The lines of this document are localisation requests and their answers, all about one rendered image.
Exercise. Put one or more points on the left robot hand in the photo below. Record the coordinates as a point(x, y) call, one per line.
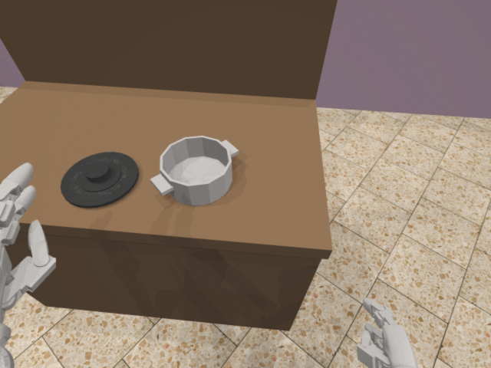
point(15, 200)

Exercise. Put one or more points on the knob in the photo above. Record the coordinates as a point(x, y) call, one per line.
point(97, 171)

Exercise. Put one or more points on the lid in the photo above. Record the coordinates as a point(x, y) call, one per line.
point(83, 193)

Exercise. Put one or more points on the right robot hand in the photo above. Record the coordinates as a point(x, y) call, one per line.
point(393, 347)

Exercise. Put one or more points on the table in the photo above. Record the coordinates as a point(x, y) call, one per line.
point(133, 77)

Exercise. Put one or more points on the pot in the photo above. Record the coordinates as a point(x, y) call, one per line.
point(196, 170)

